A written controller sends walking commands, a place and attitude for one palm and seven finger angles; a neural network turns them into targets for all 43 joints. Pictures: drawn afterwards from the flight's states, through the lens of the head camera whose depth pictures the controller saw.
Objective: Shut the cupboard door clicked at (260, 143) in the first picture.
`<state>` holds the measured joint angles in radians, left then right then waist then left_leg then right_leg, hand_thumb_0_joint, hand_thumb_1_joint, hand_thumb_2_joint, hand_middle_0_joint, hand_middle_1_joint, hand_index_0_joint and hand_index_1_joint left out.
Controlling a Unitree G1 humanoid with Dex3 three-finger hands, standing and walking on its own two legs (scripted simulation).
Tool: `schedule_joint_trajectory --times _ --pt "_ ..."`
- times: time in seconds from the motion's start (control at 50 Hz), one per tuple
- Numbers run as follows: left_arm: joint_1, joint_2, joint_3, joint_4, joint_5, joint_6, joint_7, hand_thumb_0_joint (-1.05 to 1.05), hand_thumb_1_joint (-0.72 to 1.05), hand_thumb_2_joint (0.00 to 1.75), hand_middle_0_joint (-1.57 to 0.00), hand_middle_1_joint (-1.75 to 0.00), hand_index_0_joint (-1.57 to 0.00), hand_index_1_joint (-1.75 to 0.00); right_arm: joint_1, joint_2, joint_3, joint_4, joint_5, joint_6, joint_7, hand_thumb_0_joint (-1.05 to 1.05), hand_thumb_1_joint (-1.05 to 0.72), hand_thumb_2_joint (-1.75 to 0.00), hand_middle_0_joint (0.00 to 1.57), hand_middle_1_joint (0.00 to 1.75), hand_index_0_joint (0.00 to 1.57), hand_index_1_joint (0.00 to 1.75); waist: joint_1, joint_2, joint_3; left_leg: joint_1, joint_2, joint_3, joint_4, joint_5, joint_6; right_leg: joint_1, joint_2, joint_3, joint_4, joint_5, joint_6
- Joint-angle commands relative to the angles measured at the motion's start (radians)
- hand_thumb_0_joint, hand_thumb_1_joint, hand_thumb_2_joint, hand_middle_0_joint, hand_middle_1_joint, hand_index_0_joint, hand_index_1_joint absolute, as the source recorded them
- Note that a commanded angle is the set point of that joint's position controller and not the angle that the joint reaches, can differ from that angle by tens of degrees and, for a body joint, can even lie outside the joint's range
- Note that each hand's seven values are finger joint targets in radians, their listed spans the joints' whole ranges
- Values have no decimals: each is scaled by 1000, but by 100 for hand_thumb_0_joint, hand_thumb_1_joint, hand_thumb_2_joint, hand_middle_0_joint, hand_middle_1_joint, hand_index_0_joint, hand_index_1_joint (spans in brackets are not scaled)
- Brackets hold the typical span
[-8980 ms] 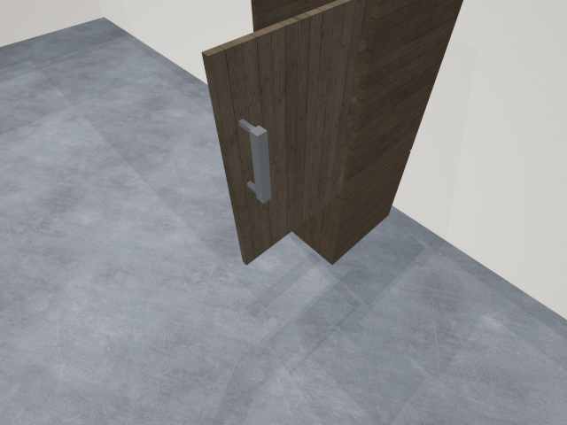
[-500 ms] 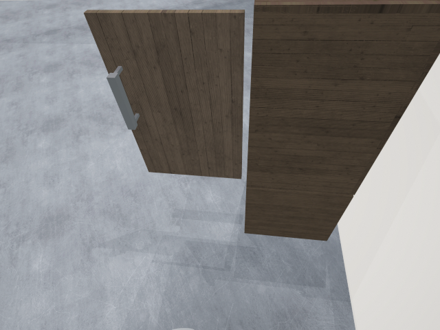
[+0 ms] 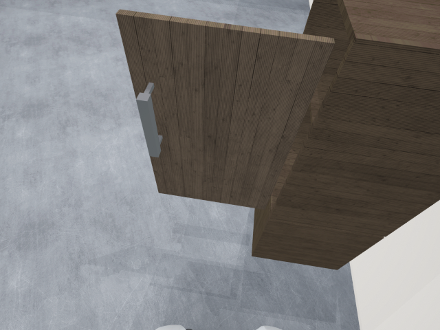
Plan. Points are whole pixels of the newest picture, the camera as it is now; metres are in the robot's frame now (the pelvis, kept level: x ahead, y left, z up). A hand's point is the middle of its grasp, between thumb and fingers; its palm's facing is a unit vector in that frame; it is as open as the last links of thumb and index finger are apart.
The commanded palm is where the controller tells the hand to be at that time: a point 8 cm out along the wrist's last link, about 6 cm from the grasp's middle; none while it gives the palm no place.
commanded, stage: come to a stop and stand still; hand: left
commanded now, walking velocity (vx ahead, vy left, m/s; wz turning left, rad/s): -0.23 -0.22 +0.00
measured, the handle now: (152, 122) +0.52 +0.21 +0.03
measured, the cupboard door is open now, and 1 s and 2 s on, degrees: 90 90 90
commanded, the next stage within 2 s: look again from close up in 1.32 s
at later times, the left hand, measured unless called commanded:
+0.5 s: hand out of the picture +0.09 +0.13 -0.16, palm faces -0.06 -0.97 -0.23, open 7.4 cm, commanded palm none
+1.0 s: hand out of the picture +0.00 +0.08 -0.17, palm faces +0.03 -0.99 -0.17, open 7.3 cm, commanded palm none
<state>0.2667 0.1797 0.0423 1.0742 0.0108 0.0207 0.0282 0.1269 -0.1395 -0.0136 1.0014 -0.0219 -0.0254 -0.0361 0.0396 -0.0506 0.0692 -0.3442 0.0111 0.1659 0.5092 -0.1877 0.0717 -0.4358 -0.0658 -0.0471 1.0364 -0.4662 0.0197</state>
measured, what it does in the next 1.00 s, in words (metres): steps on the spot: right foot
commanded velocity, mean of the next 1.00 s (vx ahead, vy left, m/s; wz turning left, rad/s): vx -0.02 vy -0.03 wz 0.00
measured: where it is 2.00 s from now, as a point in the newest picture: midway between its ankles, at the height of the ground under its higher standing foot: outside the picture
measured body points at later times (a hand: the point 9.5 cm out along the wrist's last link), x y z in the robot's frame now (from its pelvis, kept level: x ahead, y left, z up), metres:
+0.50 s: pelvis +0.00 -0.05 +0.00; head +0.04 -0.06 +0.45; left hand +0.10 +0.18 -0.15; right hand -0.03 -0.30 -0.16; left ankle +0.05 +0.07 -0.73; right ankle -0.07 -0.19 -0.73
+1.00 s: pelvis +0.02 -0.08 +0.01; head +0.03 -0.08 +0.46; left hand +0.00 +0.13 -0.16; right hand +0.03 -0.31 -0.16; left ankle +0.04 +0.07 -0.73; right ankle -0.07 -0.19 -0.73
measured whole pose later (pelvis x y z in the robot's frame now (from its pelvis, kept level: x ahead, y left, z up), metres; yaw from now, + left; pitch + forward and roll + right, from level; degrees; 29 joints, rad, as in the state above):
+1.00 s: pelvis +0.02 -0.08 +0.01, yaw -1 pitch +0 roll +1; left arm 0.30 0.13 0.00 1.15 0.00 0.00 0.03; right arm 0.24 -0.16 -0.02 1.14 -0.02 0.01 -0.03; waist 0.00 -0.01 0.03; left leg -0.23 0.06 0.05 0.45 -0.20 -0.04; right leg -0.05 -0.02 -0.05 0.41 -0.36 0.00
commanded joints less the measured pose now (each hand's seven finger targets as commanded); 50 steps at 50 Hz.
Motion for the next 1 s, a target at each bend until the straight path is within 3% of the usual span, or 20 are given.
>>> schedule_joint_trajectory --times 0.0,0.08,0.14,0.18,0.2,0.28,0.34,0.36,0.38,0.4,0.42,0.44,0.46,0.48,0.52,0.56,0.58,0.66,0.7,0.98 --pt "76 75 34 -63 9 29 -6 0 90 90 -20 -30 -20 -30 110 -196 -48 -8 -2 15 -32 0 -90 -90 20 30 20 30 -36 96 -119 134 400 -273 -175 565 134 -42 6 65 76 -5 5" --pt "16 84 49 -118 12 50 -13 0 90 90 -20 -30 -20 -30 99 -216 -61 -11 -3 21 -31 0 -90 -90 20 30 20 30 -41 150 -134 173 396 -256 -188 469 121 -105 14 96 139 51 21" --pt "-31 82 46 -148 13 53 -17 0 90 90 -20 -30 -20 -30 108 -221 -66 -13 -7 21 -25 0 -90 -90 20 30 20 30 -49 157 -131 172 376 -250 -194 399 109 -82 18 82 72 53 22" --pt "-55 76 42 -158 14 52 -19 0 90 90 -20 -30 -20 -30 116 -224 -69 -9 -9 24 -19 0 -90 -90 20 30 20 30 -57 211 -131 170 356 -236 -204 323 97 -59 15 63 8 49 22" --pt "-75 75 36 -168 16 47 -19 0 90 90 -20 -30 -20 -30 121 -213 -67 -10 -11 26 -16 0 -90 -90 20 30 20 30 -63 215 -101 143 343 -230 -198 317 93 -30 18 41 -54 22 14" --pt "-96 60 19 -170 8 29 -18 0 90 90 -20 -30 -20 -30 165 -247 -82 3 -13 35 3 0 -90 -90 20 30 20 30 -83 259 -157 157 313 -247 -186 231 72 109 38 -21 -307 11 0" --pt "-14 94 21 -142 3 10 -13 0 90 90 -20 -30 -20 -30 174 -232 -82 5 0 38 12 0 -90 -90 20 30 20 30 -43 185 -187 89 238 -205 -107 173 3 315 42 -34 -637 226 -16" --pt "1 141 27 -137 7 3 -6 0 90 90 -20 -30 -20 -30 173 -190 -77 -3 8 41 17 0 -90 -90 20 30 20 30 -40 62 -177 15 181 -163 -38 27 -47 365 -61 74 -724 259 -51" --pt "-27 198 29 -134 12 -4 1 0 90 90 -20 -30 -20 -30 162 -126 -60 -18 12 46 24 0 -90 -90 20 30 20 30 -53 -118 -120 -81 78 -68 37 -175 -106 322 -224 221 -773 285 -116" --pt "-59 205 19 -140 11 -10 3 0 90 90 -20 -30 -20 -30 130 -97 -45 -32 9 53 30 0 -90 -90 20 30 20 30 -47 -77 -83 -22 43 -92 122 -262 -112 192 -275 213 -790 320 -161" --pt "-91 191 14 -131 12 -16 4 0 90 90 -20 -30 -20 -30 122 -89 -45 -33 5 59 29 0 -90 -90 20 30 20 30 -64 -97 -84 -26 34 -96 148 -238 -110 201 -222 168 -740 488 -159" --pt "-105 167 9 -116 7 -25 7 0 90 90 -20 -30 -20 -30 148 -96 -41 -12 0 58 23 0 -90 -90 20 30 20 30 -74 -189 -89 -28 36 -100 143 -199 -111 254 -180 128 -674 671 -148" --pt "-100 152 2 -105 2 -30 8 0 90 90 -20 -30 -20 -30 172 -109 -42 7 2 57 19 0 -90 -90 20 30 20 30 -74 -212 -100 -6 31 -102 126 -150 -112 286 -160 90 -632 780 -133" --pt "-89 142 -1 -92 -2 -33 8 0 90 90 -20 -30 -20 -30 182 -114 -40 24 5 54 16 0 -90 -90 20 30 20 30 -75 -183 -101 31 30 -103 82 -83 -114 293 -143 75 -601 818 -117" --pt "-64 118 -6 -76 -10 -32 8 0 90 90 -20 -30 -20 -30 213 -126 -35 57 7 37 10 0 -90 -90 20 30 20 30 -73 -32 -100 150 80 -141 -16 276 -95 247 -89 46 -553 690 -68" --pt "-21 94 -3 -62 -10 -15 11 0 90 90 -20 -30 -20 -30 199 -147 -40 74 4 33 5 0 -90 -90 20 30 20 30 -55 123 -63 147 128 -194 -47 270 -62 219 -42 47 -601 372 -39" --pt "-13 97 -3 -50 -10 -10 8 0 90 90 -20 -30 -20 -30 182 -140 -38 78 6 34 4 0 -90 -90 20 30 20 30 -50 151 -37 127 130 -198 -66 221 -58 220 -35 51 -623 304 -38" --pt "-6 99 -8 -21 -9 -20 1 0 90 90 -20 -30 -20 -30 177 -117 -36 90 7 41 6 0 -90 -90 20 30 20 30 -58 18 -5 147 94 -162 -74 85 -85 197 -60 88 -715 248 -49" --pt "-2 94 -11 -10 -7 -26 2 0 90 90 -20 -30 -20 -30 183 -106 -35 99 7 41 7 0 -90 -90 20 30 20 30 -62 -10 0 171 90 -151 -75 78 -86 190 -65 91 -743 243 -53" --pt "82 68 -17 45 -6 -37 6 0 90 90 -20 -30 -20 -30 161 -109 -21 120 8 25 -4 0 -90 -90 20 30 20 30 -52 35 -16 215 102 -141 -78 216 -85 273 -62 64 -713 496 -43"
